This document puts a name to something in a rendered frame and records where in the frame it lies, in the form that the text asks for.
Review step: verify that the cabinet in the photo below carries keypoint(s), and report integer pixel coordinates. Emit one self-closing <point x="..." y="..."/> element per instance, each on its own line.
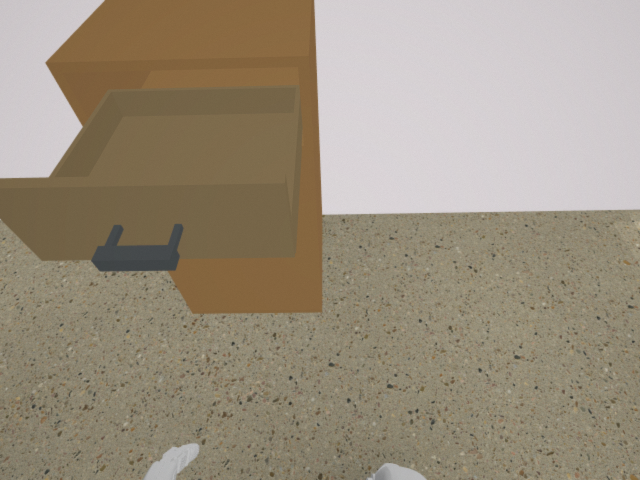
<point x="142" y="44"/>

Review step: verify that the right robot shin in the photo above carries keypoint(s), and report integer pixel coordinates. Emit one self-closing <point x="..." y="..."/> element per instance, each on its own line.
<point x="386" y="464"/>

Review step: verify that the handle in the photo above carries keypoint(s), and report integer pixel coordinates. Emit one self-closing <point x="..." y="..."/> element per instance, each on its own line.
<point x="137" y="257"/>

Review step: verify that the drawer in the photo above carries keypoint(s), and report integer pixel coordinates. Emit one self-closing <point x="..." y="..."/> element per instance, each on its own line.
<point x="225" y="162"/>

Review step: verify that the robot left hand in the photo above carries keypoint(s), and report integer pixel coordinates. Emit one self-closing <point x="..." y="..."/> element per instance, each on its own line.
<point x="172" y="462"/>

